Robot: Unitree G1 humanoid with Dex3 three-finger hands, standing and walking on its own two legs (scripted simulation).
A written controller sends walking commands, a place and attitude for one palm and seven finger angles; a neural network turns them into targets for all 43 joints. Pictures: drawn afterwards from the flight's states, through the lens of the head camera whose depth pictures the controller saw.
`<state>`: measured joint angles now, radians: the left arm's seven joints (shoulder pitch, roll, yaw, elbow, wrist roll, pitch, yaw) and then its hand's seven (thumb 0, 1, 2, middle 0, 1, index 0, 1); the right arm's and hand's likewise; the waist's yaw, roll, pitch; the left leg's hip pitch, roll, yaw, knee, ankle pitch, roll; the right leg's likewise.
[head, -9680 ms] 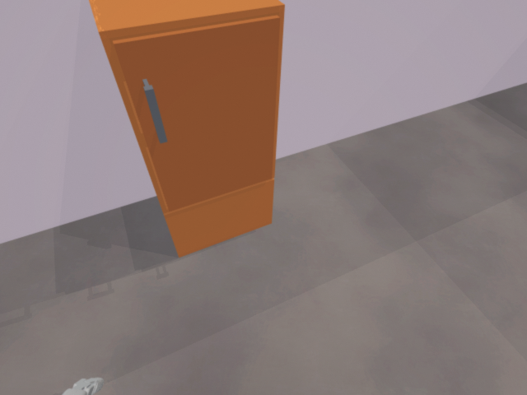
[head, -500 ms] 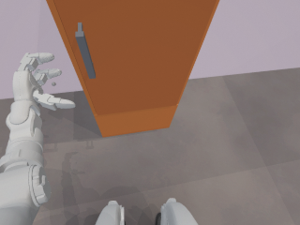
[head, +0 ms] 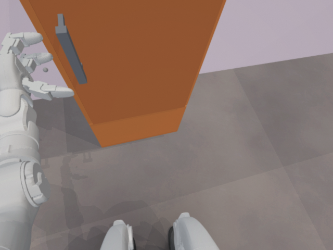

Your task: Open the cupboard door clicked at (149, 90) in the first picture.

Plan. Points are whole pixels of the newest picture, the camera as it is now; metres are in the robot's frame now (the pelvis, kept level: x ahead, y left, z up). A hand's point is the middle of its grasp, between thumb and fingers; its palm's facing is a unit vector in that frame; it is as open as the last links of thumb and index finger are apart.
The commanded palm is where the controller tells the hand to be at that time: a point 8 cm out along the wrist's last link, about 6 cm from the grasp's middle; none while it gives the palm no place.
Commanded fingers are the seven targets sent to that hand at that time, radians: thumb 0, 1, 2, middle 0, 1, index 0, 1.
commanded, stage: move the hooked fingers beside the handle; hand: left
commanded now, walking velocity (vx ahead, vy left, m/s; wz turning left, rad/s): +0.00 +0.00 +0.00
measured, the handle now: (72, 52) +0.56 +0.18 +0.07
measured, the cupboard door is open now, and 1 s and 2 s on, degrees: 0 0 0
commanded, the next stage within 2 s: slide the fingers in behind the handle in 0.66 s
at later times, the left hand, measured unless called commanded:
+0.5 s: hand (41, 75) +0.50 +0.24 +0.07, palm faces +0.18 -0.98 -0.01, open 14.0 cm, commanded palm +0.47 +0.27 +0.06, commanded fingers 0.00 -0.50 0.30 -0.30 -1.20 -0.30 -1.20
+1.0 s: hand (52, 74) +0.50 +0.22 +0.06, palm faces +0.17 -0.98 -0.01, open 14.0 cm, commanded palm +0.48 +0.26 +0.06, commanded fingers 0.00 -0.50 0.30 -0.30 -1.20 -0.30 -1.20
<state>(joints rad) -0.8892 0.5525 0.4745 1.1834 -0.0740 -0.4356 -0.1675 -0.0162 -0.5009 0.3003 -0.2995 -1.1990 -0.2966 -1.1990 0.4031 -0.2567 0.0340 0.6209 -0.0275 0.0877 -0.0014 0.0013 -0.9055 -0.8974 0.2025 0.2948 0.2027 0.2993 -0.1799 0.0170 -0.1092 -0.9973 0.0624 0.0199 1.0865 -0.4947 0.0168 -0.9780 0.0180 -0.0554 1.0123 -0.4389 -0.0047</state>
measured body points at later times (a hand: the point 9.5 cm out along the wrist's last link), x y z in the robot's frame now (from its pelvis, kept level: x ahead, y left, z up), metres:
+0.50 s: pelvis +0.01 +0.00 +0.00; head +0.14 +0.03 +0.43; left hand +0.48 +0.29 +0.07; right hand +0.03 -0.26 -0.11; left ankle +0.00 +0.11 -0.66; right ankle +0.02 -0.12 -0.66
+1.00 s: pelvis +0.00 +0.00 +0.00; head +0.13 +0.03 +0.43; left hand +0.49 +0.27 +0.07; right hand +0.01 -0.26 -0.11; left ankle +0.00 +0.11 -0.66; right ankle +0.02 -0.12 -0.66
